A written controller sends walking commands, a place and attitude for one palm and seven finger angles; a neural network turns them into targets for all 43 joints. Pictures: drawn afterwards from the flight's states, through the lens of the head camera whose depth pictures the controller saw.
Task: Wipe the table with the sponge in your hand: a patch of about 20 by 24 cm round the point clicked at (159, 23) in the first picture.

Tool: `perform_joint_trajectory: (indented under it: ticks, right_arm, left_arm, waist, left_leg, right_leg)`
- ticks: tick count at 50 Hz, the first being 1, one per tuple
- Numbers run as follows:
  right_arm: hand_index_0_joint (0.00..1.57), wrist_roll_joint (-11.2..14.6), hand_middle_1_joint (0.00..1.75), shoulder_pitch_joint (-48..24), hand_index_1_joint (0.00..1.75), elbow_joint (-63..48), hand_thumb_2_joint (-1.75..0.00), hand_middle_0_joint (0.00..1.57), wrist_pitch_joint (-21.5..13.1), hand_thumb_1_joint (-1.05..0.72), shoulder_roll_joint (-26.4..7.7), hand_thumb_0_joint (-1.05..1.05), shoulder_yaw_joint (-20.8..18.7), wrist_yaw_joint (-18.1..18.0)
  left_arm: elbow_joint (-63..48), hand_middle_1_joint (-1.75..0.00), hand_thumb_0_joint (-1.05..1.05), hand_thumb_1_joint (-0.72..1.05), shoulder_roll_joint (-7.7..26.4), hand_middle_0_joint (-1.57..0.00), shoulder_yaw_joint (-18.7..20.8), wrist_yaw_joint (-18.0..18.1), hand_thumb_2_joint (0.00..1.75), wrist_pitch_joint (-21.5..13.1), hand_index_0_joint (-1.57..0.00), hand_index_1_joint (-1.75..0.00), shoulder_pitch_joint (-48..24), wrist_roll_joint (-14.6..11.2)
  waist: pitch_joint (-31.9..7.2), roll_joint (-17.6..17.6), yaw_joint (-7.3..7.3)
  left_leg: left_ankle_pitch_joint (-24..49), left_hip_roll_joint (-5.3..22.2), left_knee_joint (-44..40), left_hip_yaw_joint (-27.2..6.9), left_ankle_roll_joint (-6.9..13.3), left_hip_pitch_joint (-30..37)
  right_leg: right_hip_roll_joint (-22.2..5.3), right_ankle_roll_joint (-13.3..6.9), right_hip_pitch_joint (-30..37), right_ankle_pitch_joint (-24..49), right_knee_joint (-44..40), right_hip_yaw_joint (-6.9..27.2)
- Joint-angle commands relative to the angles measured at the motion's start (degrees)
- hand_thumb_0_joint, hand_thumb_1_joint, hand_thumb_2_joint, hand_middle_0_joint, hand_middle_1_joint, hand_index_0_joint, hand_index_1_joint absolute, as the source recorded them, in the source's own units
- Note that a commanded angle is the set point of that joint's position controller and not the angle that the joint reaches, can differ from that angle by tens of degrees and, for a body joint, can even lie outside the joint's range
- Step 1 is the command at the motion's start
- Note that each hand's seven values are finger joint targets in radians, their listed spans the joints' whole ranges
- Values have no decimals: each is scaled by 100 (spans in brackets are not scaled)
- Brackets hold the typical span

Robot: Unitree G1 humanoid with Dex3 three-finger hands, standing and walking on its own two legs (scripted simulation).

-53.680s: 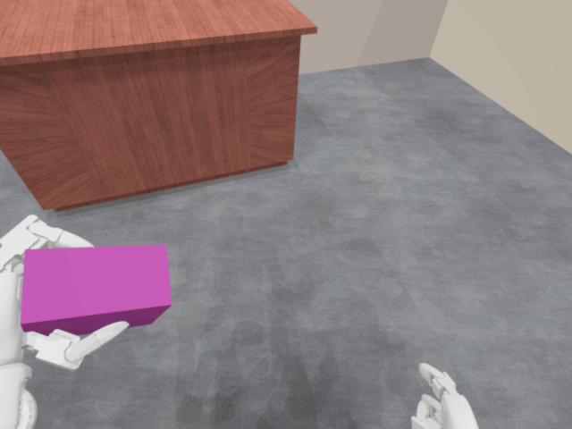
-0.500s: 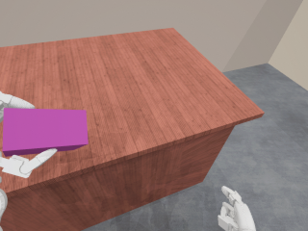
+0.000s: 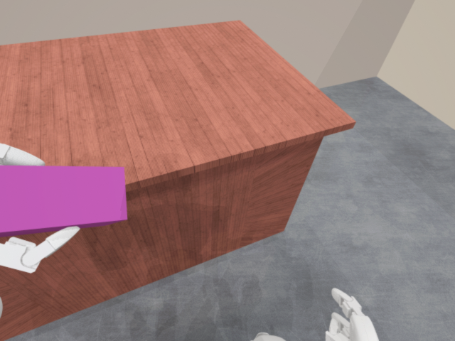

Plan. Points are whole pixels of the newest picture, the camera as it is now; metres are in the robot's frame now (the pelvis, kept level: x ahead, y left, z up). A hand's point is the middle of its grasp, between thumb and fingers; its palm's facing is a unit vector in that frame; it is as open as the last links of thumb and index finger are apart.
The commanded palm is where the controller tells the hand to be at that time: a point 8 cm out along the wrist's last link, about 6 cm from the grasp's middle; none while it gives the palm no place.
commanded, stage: stop stepping back and stand still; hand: left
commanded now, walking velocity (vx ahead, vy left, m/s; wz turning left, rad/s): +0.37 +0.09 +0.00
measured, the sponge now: (80, 200) +0.25 +0.21 +0.18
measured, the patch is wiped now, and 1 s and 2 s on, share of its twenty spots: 1.00 1.00 1.00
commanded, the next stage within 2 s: stand and wait in 1.38 s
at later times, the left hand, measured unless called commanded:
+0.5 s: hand out of the picture +0.06 +0.19 +0.23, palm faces +0.40 -0.88 -0.26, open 10.4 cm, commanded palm +0.01 +0.23 +0.23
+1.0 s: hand out of the picture -0.03 +0.17 +0.22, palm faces +0.44 -0.83 -0.33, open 10.5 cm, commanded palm -0.09 +0.20 +0.23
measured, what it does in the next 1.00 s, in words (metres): walks backwards: right foot, then left foot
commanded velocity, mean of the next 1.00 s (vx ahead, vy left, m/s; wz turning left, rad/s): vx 0.29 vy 0.06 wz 0.00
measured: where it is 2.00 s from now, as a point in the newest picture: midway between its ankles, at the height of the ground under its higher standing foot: outside the picture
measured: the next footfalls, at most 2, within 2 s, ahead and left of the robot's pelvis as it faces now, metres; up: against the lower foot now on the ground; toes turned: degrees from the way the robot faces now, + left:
right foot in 0.06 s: +0.08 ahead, -0.13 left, +0.00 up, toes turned -1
left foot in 0.30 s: -0.13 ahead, +0.08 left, +0.00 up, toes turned +1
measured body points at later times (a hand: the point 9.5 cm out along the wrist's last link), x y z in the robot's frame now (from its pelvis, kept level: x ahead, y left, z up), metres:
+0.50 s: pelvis -0.16 -0.04 +0.00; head -0.24 -0.03 +0.44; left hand +0.04 +0.23 +0.24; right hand -0.06 -0.29 -0.08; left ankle -0.17 +0.08 -0.72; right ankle -0.14 -0.15 -0.64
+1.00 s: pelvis -0.26 -0.07 -0.01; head -0.30 -0.07 +0.44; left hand -0.06 +0.21 +0.24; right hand -0.10 -0.30 -0.08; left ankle -0.21 +0.06 -0.72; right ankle -0.22 -0.18 -0.71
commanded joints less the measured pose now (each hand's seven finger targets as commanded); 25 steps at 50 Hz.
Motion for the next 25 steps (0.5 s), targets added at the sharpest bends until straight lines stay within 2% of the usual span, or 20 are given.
perform_joint_trajectory:
  ticks: [1, 2, 3, 4, 5, 6, 8, 9, 10, 11, 12, 14, 15, 16, 17, 18, 19, 20, 22, 25]
  right_arm:
    - [20, 6, 30, -566, 30, -994, -90, 20, -365, -90, -1129, 0, -287, -41]
    - [20, 26, 30, -551, 30, -1002, -90, 20, -330, -90, -1067, 0, -261, -48]
    - [20, 33, 30, -516, 30, -996, -90, 20, -276, -90, -979, 0, -267, -52]
    - [20, 46, 30, -641, 30, -1078, -90, 20, -226, -90, -931, 0, -279, -81]
    - [20, 99, 30, -556, 30, -757, -90, 20, -159, -90, -942, 0, -310, -104]
    - [20, 60, 30, -635, 30, -585, -90, 20, -66, -90, -1019, 0, -327, -82]
    - [20, 30, 30, -723, 30, -557, -90, 20, 165, -90, -835, 0, -199, -76]
    - [20, 11, 30, -762, 30, -527, -90, 20, 250, -90, -792, 0, -150, -64]
    - [20, 36, 30, -820, 30, -556, -90, 20, 273, -90, -784, 0, -125, -75]
    - [20, 78, 30, -838, 30, -650, -90, 20, 243, -90, -769, 0, -112, -117]
    - [20, 70, 30, -677, 30, -633, -90, 20, 203, -90, -887, 0, -110, -144]
    - [20, 106, 30, -455, 30, -731, -90, 20, 62, -90, -996, 0, -89, -178]
    - [20, 99, 30, -346, 30, -788, -90, 20, 0, -90, -1053, 0, -85, -190]
    - [20, 42, 30, -355, 30, -963, -90, 20, -69, -90, -1159, 0, -128, -188]
    - [20, 58, 30, -493, 30, -1042, -90, 20, -204, -90, -1066, 0, -156, -160]
    - [20, 60, 30, -587, 30, -959, -90, 20, -309, -90, -991, 0, -183, -117]
    - [20, 80, 30, -689, 30, -786, -90, 20, -294, -90, -858, 0, -100, 3]
    - [20, 102, 30, -706, 30, -526, -90, 20, -305, -90, -790, 0, -35, 67]
    - [20, 134, 30, -440, 30, -286, -90, 20, -344, -90, -876, 0, -108, 23]
    - [20, 8, 30, -355, 30, -452, -90, 20, -253, -90, -1023, 0, -110, -148]
  left_arm:
    - [-1105, -160, 0, 10, 1069, -120, 420, 14, 130, -347, -120, -160, -436, 55]
    - [-1094, -160, 0, 10, 996, -120, 341, -7, 130, -363, -120, -160, -512, 80]
    - [-1036, -160, 0, 10, 1212, -120, 454, -5, 130, -364, -120, -160, -502, 91]
    - [-1087, -160, 0, 10, 1432, -120, 546, -12, 130, -357, -120, -160, -618, 48]
    - [-1077, -160, 0, 10, 1288, -120, 443, -66, 130, -327, -120, -160, -813, -65]
    - [-921, -160, 0, 10, 1444, -120, 573, -118, 130, -272, -120, -160, -776, -17]
    - [-726, -160, 0, 10, 1311, -120, 539, -192, 130, -179, -120, -160, -562, -99]
    - [-557, -160, 0, 10, 1298, -120, 559, -215, 130, -130, -120, -160, -481, -132]
    - [-498, -160, 0, 10, 1269, -120, 494, -220, 130, -98, -120, -160, -515, -156]
    - [-587, -160, 0, 10, 1226, -120, 394, -201, 130, -102, -120, -160, -648, -169]
    - [-530, -160, 0, 10, 1423, -120, 535, -137, 130, -86, -120, -160, -683, -137]
    - [-827, -160, 0, 10, 1402, -120, 532, -89, 130, -85, -120, -160, -1056, -139]
    - [-828, -160, 0, 10, 1399, -120, 531, -84, 130, -99, -120, -160, -1217, -134]
    - [-918, -160, 0, 10, 1339, -120, 450, -46, 130, -99, -120, -160, -1277, -127]
    - [-1150, -160, 0, 10, 1451, -120, 442, -99, 130, -203, -120, -160, -1693, -29]
    - [-773, -160, 0, 10, 1553, -120, 536, -96, 130, -271, -120, -160, -1460, 123]
    - [-789, -160, 0, 10, 1500, -120, 411, -143, 130, -281, -120, -160, -1655, 103]
    - [-466, -160, 0, 10, 1330, -120, 263, -168, 130, -303, -120, -160, -1483, 92]
    - [-55, -160, 0, 10, 1160, -120, 114, -198, 130, -381, -120, -160, -1480, 66]
    - [-151, -160, 0, 10, 1124, -120, 277, -236, 130, -332, -120, -160, -1127, -95]
  waist:
    - [-593, 1454, 42]
    - [-698, 845, 45]
    - [-814, -272, 25]
    - [-823, -1306, 0]
    - [-949, -1419, -78]
    - [-861, -1261, -139]
    - [-604, -698, -326]
    - [-640, -487, -355]
    - [-614, -479, -317]
    - [-611, -331, -270]
    - [-714, -592, -198]
    - [-1272, -223, -184]
    - [-1415, 566, -231]
    - [-1255, 2088, -208]
    - [-688, 2729, -162]
    - [-844, 2471, -54]
    - [-342, 2306, -147]
    - [284, 1527, -72]
    - [562, 677, -1]
    - [-79, 1095, -61]
  left_leg:
    - [-1329, 685, -379, -569, 674, -994]
    - [-1819, 265, 501, -220, 573, -999]
    - [-1918, -230, 1946, 124, 457, -1012]
    - [-1717, -583, 3758, -27, 348, -1266]
    - [-1186, -429, 4403, -600, 314, -946]
    - [-832, -454, 4612, -689, 283, -749]
    - [-366, -233, 4473, -446, 352, -213]
    - [-358, -284, 3938, -182, 376, 122]
    - [-573, -341, 3272, -19, 429, 304]
    - [-819, -287, 2412, 7, 508, 413]
    - [-1227, -320, 1593, 142, 614, 470]
    - [-1333, -327, -150, 186, 804, 508]
    - [-1118, -271, -880, 275, 888, 495]
    - [-1431, 291, -1957, -822, 1227, 367]
    - [-362, 853, -2403, -1431, 1513, -106]
    - [47, 1123, -1961, -1674, 1662, -338]
    - [-499, 1286, -2085, -2260, 1695, -700]
    - [-616, 1406, -2044, -2224, 1720, -669]
    - [-948, 1273, -1916, -1941, 1662, -855]
    - [-992, 800, -1072, -1104, 1243, -706]
  right_leg:
    - [-137, -28, 1818, 866, -1552, -205]
    - [-229, -74, 1905, 1148, -2156, -294]
    - [-738, -356, 1718, 1306, -2632, 199]
    - [-1826, -881, 1125, 953, -3380, 1856]
    - [-1991, -917, 457, -501, -3772, 2251]
    - [-1831, -889, -70, -872, -3724, 2275]
    - [-1624, -771, -1387, -1511, -3482, 1394]
    - [-1409, -573, -1720, -1650, -3442, 808]
    - [-1302, -469, -1840, -1853, -3468, 606]
    - [-1296, -462, -1683, -1915, -3369, 523]
    - [-1326, -455, -1451, -2087, -3220, 486]
    - [-1065, -341, -195, -914, -2061, 64]
    - [-695, -238, 228, -265, -914, -370]
    - [-59, -91, -121, -563, 1083, -712]
    - [159, -57, -854, -639, 3009, -402]
    - [-94, -113, -1049, -456, 3596, 70]
    - [-368, -142, -1523, -206, 3904, 545]
    - [-553, -183, -2016, -60, 3752, 768]
    - [-585, -188, -1668, 165, 2921, 545]
    - [-493, -214, 300, 117, -421, -151]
